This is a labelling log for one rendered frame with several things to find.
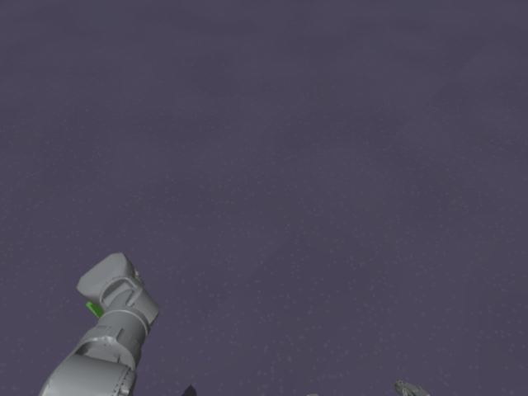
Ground right robot hand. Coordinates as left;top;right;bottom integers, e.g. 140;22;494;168
394;380;430;396

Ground cube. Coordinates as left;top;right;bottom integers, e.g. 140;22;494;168
86;302;104;318

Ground left robot hand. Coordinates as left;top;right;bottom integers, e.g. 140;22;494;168
77;252;144;305

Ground left robot arm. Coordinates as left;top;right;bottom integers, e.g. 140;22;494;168
38;276;160;396

